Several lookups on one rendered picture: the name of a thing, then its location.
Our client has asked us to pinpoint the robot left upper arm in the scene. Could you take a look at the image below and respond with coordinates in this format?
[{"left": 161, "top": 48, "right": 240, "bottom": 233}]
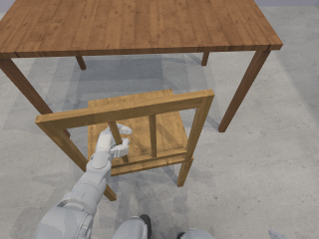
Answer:
[{"left": 36, "top": 206, "right": 94, "bottom": 239}]

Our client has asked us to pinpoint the robot left forearm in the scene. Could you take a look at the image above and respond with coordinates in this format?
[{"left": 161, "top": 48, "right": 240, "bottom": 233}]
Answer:
[{"left": 33, "top": 151, "right": 112, "bottom": 239}]

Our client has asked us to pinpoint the robot left hand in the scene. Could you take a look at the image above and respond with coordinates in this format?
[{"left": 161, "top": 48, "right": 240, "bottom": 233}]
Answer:
[{"left": 95, "top": 122, "right": 133, "bottom": 159}]

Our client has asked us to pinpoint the robot left thigh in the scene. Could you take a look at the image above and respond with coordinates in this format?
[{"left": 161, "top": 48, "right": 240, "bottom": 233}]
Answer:
[{"left": 111, "top": 219, "right": 148, "bottom": 239}]

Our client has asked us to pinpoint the robot right hand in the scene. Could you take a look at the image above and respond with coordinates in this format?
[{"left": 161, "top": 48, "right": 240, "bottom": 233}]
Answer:
[{"left": 268, "top": 229, "right": 287, "bottom": 239}]

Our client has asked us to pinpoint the table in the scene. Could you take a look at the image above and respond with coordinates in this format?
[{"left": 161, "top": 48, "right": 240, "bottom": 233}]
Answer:
[{"left": 0, "top": 0, "right": 283, "bottom": 138}]

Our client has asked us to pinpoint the chair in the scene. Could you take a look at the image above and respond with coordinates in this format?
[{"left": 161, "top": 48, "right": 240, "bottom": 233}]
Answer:
[{"left": 35, "top": 89, "right": 215, "bottom": 201}]

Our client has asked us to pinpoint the robot left shin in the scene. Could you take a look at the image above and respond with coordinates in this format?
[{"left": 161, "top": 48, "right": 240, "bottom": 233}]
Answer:
[{"left": 131, "top": 216, "right": 145, "bottom": 222}]

